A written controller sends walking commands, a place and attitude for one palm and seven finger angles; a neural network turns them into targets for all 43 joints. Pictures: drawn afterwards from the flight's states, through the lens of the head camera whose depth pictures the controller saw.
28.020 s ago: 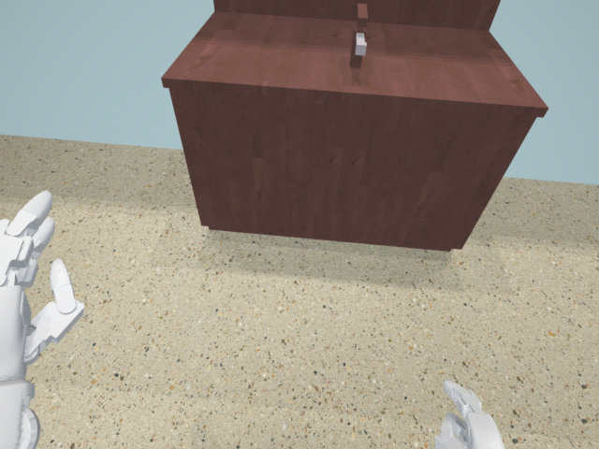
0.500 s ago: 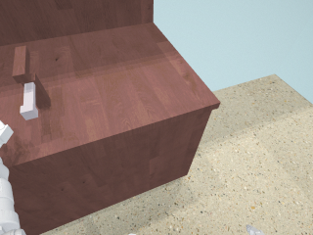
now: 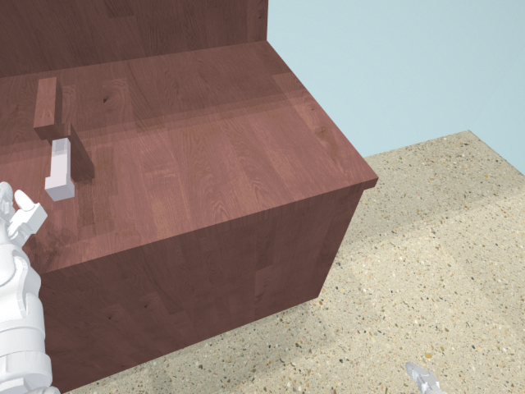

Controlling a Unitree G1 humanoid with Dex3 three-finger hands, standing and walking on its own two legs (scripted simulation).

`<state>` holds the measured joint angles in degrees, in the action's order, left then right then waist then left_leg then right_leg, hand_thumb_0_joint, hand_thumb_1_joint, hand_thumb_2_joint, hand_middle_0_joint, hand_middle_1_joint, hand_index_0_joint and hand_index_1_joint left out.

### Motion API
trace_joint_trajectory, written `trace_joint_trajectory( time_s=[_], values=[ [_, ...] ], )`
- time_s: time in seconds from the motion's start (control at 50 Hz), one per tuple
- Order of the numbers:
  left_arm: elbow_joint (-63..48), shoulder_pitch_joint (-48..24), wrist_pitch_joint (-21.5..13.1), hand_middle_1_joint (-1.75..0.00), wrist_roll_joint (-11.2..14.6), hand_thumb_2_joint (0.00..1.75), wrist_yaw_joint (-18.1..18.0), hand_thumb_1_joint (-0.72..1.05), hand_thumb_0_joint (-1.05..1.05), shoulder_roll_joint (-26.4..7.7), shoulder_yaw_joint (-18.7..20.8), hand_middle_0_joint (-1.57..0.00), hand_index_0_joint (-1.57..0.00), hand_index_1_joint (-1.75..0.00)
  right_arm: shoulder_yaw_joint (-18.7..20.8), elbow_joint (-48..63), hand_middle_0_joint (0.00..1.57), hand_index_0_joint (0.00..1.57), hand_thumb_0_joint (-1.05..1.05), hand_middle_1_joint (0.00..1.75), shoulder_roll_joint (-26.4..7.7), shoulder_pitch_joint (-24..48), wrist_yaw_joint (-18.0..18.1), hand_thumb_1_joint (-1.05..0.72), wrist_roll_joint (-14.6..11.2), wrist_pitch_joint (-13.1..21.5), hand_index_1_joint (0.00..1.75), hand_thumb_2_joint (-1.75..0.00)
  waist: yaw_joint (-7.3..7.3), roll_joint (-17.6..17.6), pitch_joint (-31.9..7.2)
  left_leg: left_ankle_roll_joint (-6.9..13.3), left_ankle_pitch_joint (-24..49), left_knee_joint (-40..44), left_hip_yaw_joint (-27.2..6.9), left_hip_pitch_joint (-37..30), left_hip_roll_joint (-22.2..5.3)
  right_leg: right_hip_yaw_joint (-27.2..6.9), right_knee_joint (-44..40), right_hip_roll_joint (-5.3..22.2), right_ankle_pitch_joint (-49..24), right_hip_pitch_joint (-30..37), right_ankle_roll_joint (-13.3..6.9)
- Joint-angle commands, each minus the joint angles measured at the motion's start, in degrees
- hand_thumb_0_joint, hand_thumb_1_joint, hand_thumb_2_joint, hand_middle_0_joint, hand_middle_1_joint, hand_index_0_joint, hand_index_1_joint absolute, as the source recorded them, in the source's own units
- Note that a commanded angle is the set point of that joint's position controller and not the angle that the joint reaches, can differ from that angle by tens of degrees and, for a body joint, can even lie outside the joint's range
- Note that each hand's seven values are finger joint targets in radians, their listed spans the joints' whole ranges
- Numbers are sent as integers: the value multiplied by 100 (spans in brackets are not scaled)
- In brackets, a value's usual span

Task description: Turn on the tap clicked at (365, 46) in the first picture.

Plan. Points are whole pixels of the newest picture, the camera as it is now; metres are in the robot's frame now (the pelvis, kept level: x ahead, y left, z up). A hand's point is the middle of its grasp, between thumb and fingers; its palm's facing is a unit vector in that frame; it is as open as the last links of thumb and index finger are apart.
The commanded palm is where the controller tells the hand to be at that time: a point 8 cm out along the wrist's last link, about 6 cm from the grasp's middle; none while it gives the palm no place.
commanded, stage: push the lever round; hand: left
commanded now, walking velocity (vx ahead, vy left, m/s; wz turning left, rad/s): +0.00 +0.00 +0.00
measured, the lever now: (60, 187) +0.37 +0.34 +0.11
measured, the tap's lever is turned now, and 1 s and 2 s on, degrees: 0 9 42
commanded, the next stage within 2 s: none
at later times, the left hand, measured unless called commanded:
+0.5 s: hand (53, 209) +0.33 +0.33 +0.10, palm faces +0.64 -0.76 -0.06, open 7.8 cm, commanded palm +0.29 +0.35 +0.10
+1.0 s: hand (75, 204) +0.35 +0.31 +0.10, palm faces +0.70 -0.71 -0.03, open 7.8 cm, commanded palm +0.30 +0.32 +0.10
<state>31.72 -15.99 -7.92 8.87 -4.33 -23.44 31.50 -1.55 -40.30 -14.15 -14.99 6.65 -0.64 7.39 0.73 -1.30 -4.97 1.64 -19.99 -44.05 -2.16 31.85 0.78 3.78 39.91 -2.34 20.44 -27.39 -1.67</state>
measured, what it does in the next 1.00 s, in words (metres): stands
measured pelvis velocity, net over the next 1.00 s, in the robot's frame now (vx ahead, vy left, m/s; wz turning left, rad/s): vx -0.01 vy -0.01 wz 0.01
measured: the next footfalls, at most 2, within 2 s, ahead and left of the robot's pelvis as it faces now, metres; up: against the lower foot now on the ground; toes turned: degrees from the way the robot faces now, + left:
none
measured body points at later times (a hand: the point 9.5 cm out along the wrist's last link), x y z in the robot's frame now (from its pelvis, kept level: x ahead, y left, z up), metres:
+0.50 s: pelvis +0.00 -0.02 +0.00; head +0.02 -0.01 +0.45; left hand +0.29 +0.37 +0.11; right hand +0.13 -0.27 -0.10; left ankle +0.02 +0.10 -0.71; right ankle -0.01 -0.11 -0.71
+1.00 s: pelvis -0.01 -0.01 +0.00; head +0.01 -0.01 +0.45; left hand +0.30 +0.34 +0.10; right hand +0.11 -0.26 -0.11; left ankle +0.02 +0.10 -0.71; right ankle -0.01 -0.11 -0.71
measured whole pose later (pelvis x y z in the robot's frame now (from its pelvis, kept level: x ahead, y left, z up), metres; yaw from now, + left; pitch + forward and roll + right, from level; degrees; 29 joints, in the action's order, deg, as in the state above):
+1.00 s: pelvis -0.01 -0.01 +0.00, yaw +1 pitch +7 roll -2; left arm 31.0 -19.2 -7.4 5.3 -19.1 -16.5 26.3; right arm -1.2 -43.0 -13.5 -14.2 6.7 0.7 5.3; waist -0.4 -1.8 -5.1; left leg 0.9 -18.8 -43.4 -2.8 31.3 0.6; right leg 4.4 40.0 -2.6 19.8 -27.0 -2.4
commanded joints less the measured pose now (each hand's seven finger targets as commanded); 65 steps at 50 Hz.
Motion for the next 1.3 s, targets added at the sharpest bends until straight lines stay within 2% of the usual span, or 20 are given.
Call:
trace_joint_trajectory(
  time_s=[0.0, 0.1, 0.12, 0.16, 0.24, 0.38, 0.46, 0.54, 0.62, 0.68, 0.72, 0.8, 0.88, 0.98, 1.02, 1.08, 1.14, 1.16, 1.26, 1.28],
  values=[
    [-1618, -1820, -478, -15, -72, 90, -97, 90, 0, -1630, 85, -15, -15, -15, 338, 592, 20, 20, 0, 30, -856, 98, 78, -90, 38, 235, 30, -90, -69, -768, -1527, -90, 1506, 697, -358, -1290, -80, -198, -414, -75, -1188, 279, -34],
    [-1628, -1501, -318, -15, -33, 90, -167, 90, 0, -1441, 13, -15, -15, -15, 338, 588, 20, 20, 0, 30, -825, 137, 72, -90, 24, 219, 30, -90, -9, -573, -1555, -79, 1713, 699, -294, -1224, -64, -191, -440, -55, -1427, 503, -19],
    [-1503, -1438, -265, -15, -27, 90, -199, 90, 0, -1507, 106, -15, -15, -15, 334, 579, 20, 20, 0, 30, -826, 127, 75, -90, 16, 205, 30, -90, -4, -380, -1420, -60, 1638, 715, -284, -1089, -60, -190, -461, -55, -1447, 562, -13],
    [-1569, -1352, -210, -15, -39, 90, -252, 90, 0, -1605, 233, -15, -15, -15, 342, 598, 20, 20, 0, 30, -829, 149, 75, -90, 24, 175, 30, -90, 72, -415, -1493, -46, 1692, 718, -247, -1053, -43, -204, -462, -46, -1531, 690, -13],
    [-1450, -1441, -151, -15, -79, 90, -317, 90, 0, -1504, 148, -15, -15, -15, 326, 595, 20, 20, 0, 30, -802, 184, 66, -90, 15, 124, 30, -90, -33, -207, -1280, 16, 1476, 721, -169, -884, -30, -252, -526, -20, -1522, 679, 26],
    [-1491, -1794, -378, -15, -131, 90, -285, 90, 0, -1695, 202, -15, -15, -15, 313, 548, 20, 20, 0, 30, -784, 221, 85, -90, 32, 77, 30, -90, -80, -476, -1309, 67, 1341, 640, -92, -838, -1, -381, -526, 20, -1572, 707, 37],
    [-1674, -1821, -454, -15, -95, 90, -331, 90, 0, -1283, -108, -15, -15, -15, 321, 562, 20, 20, 0, 30, -751, 249, 85, -90, 39, 125, 30, -90, -104, -587, -1398, 71, 1272, 611, -91, -976, 8, -365, -541, 3, -1484, 629, 34],
    [-1184, -1931, -268, -15, -74, 90, -479, 90, 0, -1180, -186, -15, -15, -15, 302, 492, 20, 20, 0, 30, -790, 295, 114, -90, 24, 122, 30, -90, -208, -166, -987, 86, 701, 688, -136, -630, 15, -389, -683, 63, -986, 440, 87],
    [-1131, -2087, -217, -15, -169, 90, -719, 90, 0, -1475, 71, -15, -15, -15, 305, 491, 20, 20, 0, 30, -791, 306, 128, -90, 53, 87, 30, -90, -108, -166, -1245, 100, 720, 665, -108, -567, 35, -466, -677, 112, -1006, 631, 99],
    [-1360, -2328, -360, -15, -329, 90, -940, 90, 0, -1316, -121, -15, -15, -15, 297, 469, 20, 20, 0, 30, -743, 315, 92, -90, 104, 88, 30, -90, -124, -498, -1405, 88, 805, 639, -132, -735, 27, -437, -613, 81, -1040, 564, 63],
    [-1358, -2233, -443, -15, -386, 90, -1069, 90, 0, -1364, -46, -15, -15, -15, 306, 458, 20, 20, 0, 30, -756, 301, 75, -90, 129, 76, 30, -90, -138, -434, -1477, 91, 872, 594, -135, -719, 14, -429, -565, 70, -1104, 571, 61],
    [-1346, -2219, -491, -15, -359, 90, -1186, 90, 0, -1103, -195, -15, -15, -15, 319, 433, 20, 20, 0, 30, -750, 322, 62, -90, 141, 56, 30, -90, -174, -290, -1494, 92, 857, 583, -121, -698, 19, -427, -587, 80, -1160, 627, 71],
    [-1507, -2439, -423, -15, -421, 90, -1341, 90, 0, -901, -415, -15, -15, -15, 308, 423, 20, 20, 0, 30, -738, 383, 65, -90, 137, 48, 30, -90, -179, -519, -1407, 59, 813, 687, -184, -837, 8, -363, -609, 69, -1046, 526, 29],
    [-1511, -2705, -330, -15, -573, 90, -1687, 90, 0, -682, -595, -15, -15, -15, 313, 389, 20, 20, 0, 30, -741, 418, 56, -90, 174, 9, 30, -90, -263, -324, -1333, 39, 760, 752, -281, -880, -18, -296, -618, 66, -927, 420, 16],
    [-1619, -2830, -336, -15, -618, 90, -1835, 90, 0, -336, -873, -15, -15, -15, 318, 396, 20, 20, 0, 30, -717, 455, 28, -90, 198, 13, 30, -90, -289, -343, -1378, -4, 735, 774, -339, -984, -30, -247, -584, 56, -869, 336, 4],
    [-1611, -2844, -355, -15, -721, 90, -2067, 90, 0, -323, -838, -15, -15, -15, 326, 366, 20, 20, 0, 30, -716, 487, -4, -90, 241, -13, 30, -90, -226, -451, -1506, -37, 825, 773, -354, -1046, -21, -237, -544, 64, -905, 365, -20],
    [-1448, -2735, -309, -15, -779, 90, -2271, 90, 0, -157, -871, -15, -15, -15, 343, 342, 20, 20, 0, 30, -690, 515, -40, -90, 269, -60, 30, -90, -214, -200, -1560, -54, 959, 715, -329, -967, -20, -219, -504, 60, -1008, 421, -17],
    [-1466, -2739, -300, -15, -811, 90, -2336, 90, 0, -313, -728, -15, -15, -15, 344, 346, 20, 20, 0, 30, -702, 520, -39, -90, 282, -95, 30, -90, -157, -237, -1589, -57, 1011, 717, -331, -925, -19, -227, -495, 65, -1034, 491, -29],
    [-1546, -2981, -198, -15, -973, 90, -2619, 90, 0, -87, -887, -15, -15, -15, 360, 365, 20, 20, 0, 30, -659, 587, -82, -90, 310, -207, 30, -90, -178, -434, -1643, -98, 1158, 702, -318, -1007, -30, -204, -457, 72, -1083, 465, -49],
    [-1445, -2905, -155, -15, -1012, 90, -2678, 90, 0, -21, -918, -15, -15, -15, 371, 360, 20, 20, 0, 30, -644, 607, -88, -90, 302, -237, 30, -90, -191, -326, -1591, -86, 1149, 706, -302, -988, -40, -197, -464, 76, -1075, 452, -42]
  ],
)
